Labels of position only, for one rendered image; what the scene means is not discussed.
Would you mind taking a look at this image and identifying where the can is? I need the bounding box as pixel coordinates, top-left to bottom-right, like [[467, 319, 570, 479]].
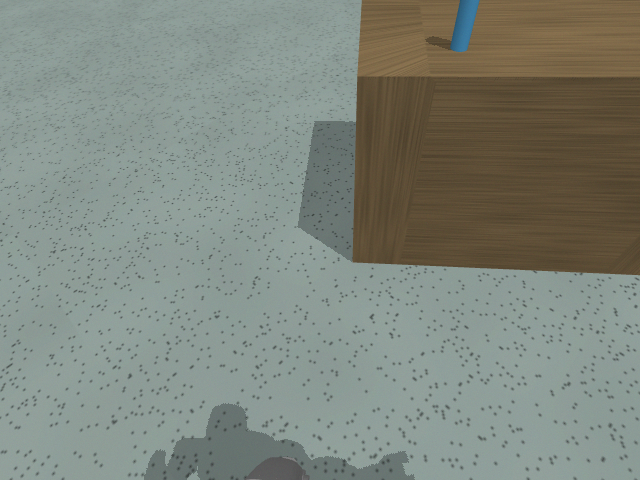
[[450, 0, 480, 52]]

